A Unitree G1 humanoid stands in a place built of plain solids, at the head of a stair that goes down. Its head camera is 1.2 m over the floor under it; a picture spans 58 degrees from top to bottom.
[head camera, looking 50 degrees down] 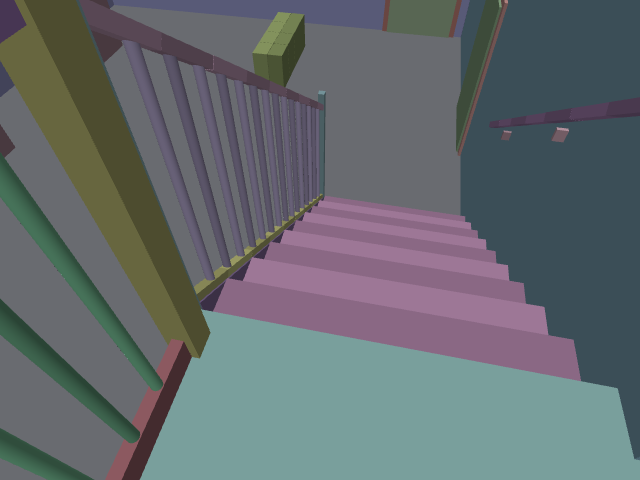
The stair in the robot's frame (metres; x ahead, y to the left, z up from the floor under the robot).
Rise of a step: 0.18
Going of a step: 0.25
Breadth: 1.28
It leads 12 degrees to the right of straight ahead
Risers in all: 10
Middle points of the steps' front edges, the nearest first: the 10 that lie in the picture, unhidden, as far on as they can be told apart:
0.59 -0.21 0.00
0.83 -0.26 -0.18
1.08 -0.31 -0.36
1.32 -0.36 -0.54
1.56 -0.41 -0.71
1.80 -0.46 -0.89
2.04 -0.51 -1.07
2.28 -0.57 -1.25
2.52 -0.62 -1.43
2.76 -0.67 -1.61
